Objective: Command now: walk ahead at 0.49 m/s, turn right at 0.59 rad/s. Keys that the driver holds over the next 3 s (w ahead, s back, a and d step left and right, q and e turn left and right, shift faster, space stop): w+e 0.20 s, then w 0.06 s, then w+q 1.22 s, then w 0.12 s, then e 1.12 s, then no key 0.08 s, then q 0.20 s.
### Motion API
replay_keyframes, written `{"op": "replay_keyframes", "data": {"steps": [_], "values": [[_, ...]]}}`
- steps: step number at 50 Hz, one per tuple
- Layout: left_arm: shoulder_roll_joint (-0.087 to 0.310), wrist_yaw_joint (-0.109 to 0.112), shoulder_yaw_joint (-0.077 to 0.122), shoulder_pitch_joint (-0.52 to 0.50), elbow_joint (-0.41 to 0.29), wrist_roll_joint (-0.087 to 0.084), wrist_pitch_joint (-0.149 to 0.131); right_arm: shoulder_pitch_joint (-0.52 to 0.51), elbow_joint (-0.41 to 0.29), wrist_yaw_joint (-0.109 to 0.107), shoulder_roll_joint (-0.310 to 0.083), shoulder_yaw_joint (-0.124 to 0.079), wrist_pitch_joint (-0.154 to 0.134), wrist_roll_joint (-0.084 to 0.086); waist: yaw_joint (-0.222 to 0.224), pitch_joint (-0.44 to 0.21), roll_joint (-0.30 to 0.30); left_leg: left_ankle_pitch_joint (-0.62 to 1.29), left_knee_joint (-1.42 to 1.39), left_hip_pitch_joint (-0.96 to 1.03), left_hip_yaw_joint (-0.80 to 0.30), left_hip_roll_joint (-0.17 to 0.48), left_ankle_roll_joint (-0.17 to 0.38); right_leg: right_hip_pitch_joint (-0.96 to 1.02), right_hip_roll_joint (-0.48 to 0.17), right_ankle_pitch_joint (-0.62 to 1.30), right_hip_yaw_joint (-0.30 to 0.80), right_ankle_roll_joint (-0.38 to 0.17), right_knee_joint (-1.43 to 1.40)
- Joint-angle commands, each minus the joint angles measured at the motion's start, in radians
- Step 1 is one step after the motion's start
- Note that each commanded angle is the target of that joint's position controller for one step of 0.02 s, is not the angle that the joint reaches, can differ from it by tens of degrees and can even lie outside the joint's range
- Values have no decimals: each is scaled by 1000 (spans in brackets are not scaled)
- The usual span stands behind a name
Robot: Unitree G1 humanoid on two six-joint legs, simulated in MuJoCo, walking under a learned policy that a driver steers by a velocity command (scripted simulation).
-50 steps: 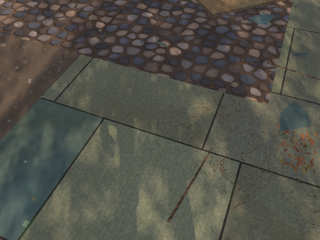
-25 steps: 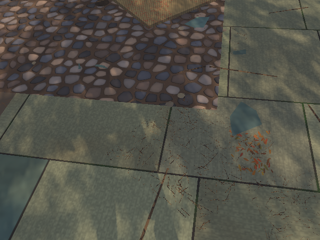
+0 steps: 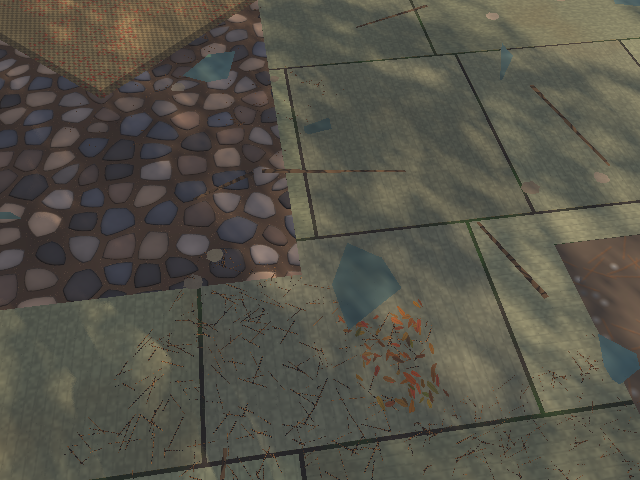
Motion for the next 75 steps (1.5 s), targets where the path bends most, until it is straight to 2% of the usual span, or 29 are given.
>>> {"op": "replay_keyframes", "data": {"steps": [1,10,14,16,18,19,20,21,22,23,26,37,43,46,47,48,49,50,51,53,61,65,69,70,71,72,73,74,75], "values": [[30,-5,12,27,-84,-4,5,31,-22,4,-83,-23,-14,0,-1,-42,108,35,-260,160,-255,284,171,-182,-122,61,29,3,-7],[23,-43,-2,-220,-205,8,-2,86,17,-3,-173,-46,3,10,-62,16,73,202,-268,228,26,273,146,-246,-118,400,-54,10,-422],[17,-60,-10,-321,-262,6,-3,173,57,3,-198,-48,26,35,-91,56,74,178,-243,310,22,316,136,-213,-82,288,-93,-23,-560],[45,-63,0,-308,-275,11,-7,177,74,4,-217,-49,42,47,-51,50,99,347,-171,356,10,338,131,-149,-44,169,-127,-54,-617],[124,-54,45,-56,-201,20,-14,157,83,2,-212,-37,55,49,98,-97,102,625,132,292,60,275,91,227,33,236,-185,-98,-716],[212,-35,76,131,-160,30,-10,159,62,2,-162,-13,49,29,173,-237,23,392,437,60,74,220,45,563,-117,293,-9,-152,-678],[318,-25,87,158,-159,42,-10,272,35,14,-22,27,26,16,81,-373,-237,-401,812,-322,15,35,-18,848,-414,194,501,-308,-785],[222,-27,66,189,-166,43,-20,211,57,17,-134,0,3,54,149,-436,-127,-455,945,-389,-189,31,-8,817,-436,178,620,-311,-882],[177,-30,49,130,-154,42,-26,133,21,17,-166,-16,0,81,124,-273,-110,-377,958,-468,-176,78,1,709,-400,252,426,-258,-884],[137,-33,37,53,-155,33,-30,95,14,11,-152,-13,4,66,85,-195,-62,-285,896,-446,-155,130,0,577,-351,310,290,-221,-900],[60,-40,22,-69,-148,39,-55,143,40,4,-110,-22,51,46,-8,-105,-65,-131,803,-297,-160,183,-12,343,-271,345,82,-175,-1017],[124,7,51,3,-40,39,-59,-100,-56,36,-28,-7,73,26,45,64,-4,216,351,-412,-96,147,-10,404,-262,422,-241,-125,-1105],[169,13,65,19,-9,16,-19,-165,-136,68,-51,-15,74,34,33,50,-35,8,250,-355,26,81,65,561,-298,796,-309,-85,-935],[203,21,67,-30,-22,3,1,140,-80,53,-165,-79,80,41,-148,-139,-49,-15,170,103,76,-49,151,460,-238,1061,-351,-25,-485],[157,23,49,-15,-44,26,-10,268,-54,28,-264,-114,90,37,-185,-219,88,11,136,395,-174,94,210,192,-183,644,-345,28,-159],[19,9,7,60,-100,37,-46,206,-87,26,-347,-121,80,34,-54,-330,318,-141,-21,693,-800,346,427,-235,54,-209,-185,92,213],[109,-8,18,-52,-120,2,-91,244,-97,32,-258,-93,71,24,-134,-397,177,-201,-142,716,-895,370,406,-338,26,-200,29,58,261],[126,-14,22,-122,-142,-27,-105,217,-91,32,-197,-79,60,20,-125,-262,137,-141,-133,619,-733,341,356,-390,-20,-123,21,30,216],[114,-6,18,-126,-137,-8,-108,145,-101,34,-160,-67,53,29,-67,-161,34,-25,-125,449,-597,291,313,-348,-70,-46,16,21,109],[132,2,34,-103,-122,34,-87,49,-136,26,-106,-49,50,20,0,-102,47,134,-151,235,-453,223,277,-209,-119,23,13,33,-22],[50,-5,5,-294,-190,44,-53,138,-126,-14,-168,-65,58,34,-50,-41,103,198,-160,64,-292,108,206,-127,-39,379,-45,104,-532],[75,-27,9,-386,-221,25,-69,197,-111,-19,-170,-65,71,39,-88,-37,132,94,-101,120,-379,139,186,-79,5,416,-31,92,-684],[123,-36,34,-301,-210,20,-91,174,-122,-26,-164,-66,82,36,-23,-56,177,109,20,194,-487,165,151,48,18,293,-25,36,-773],[147,-30,48,-205,-188,28,-96,156,-134,-24,-139,-57,80,33,28,-107,171,170,117,166,-462,119,122,199,5,307,-29,5,-802],[198,-21,64,-58,-176,46,-99,140,-158,-18,-85,-36,75,20,97,-237,94,92,367,56,-391,63,84,450,-143,272,103,-62,-778],[280,-20,83,56,-146,63,-88,284,-181,-20,-15,-15,66,39,50,-377,-211,-360,710,-303,-256,-87,9,814,-383,129,536,-229,-830],[211,-26,71,64,-139,36,-82,308,-167,-21,-103,-23,63,56,57,-359,-247,-452,881,-471,-260,-18,-5,820,-440,-112,733,-254,-897],[132,-21,49,16,-155,30,-74,209,-168,-21,-175,-42,70,52,86,-217,-124,-355,934,-512,-256,26,-14,699,-391,-143,579,-204,-919],[109,-20,38,-28,-155,37,-64,139,-182,-21,-171,-43,74,36,77,-133,-48,-275,918,-483,-219,58,-18,566,-337,-37,435,-168,-930]]}}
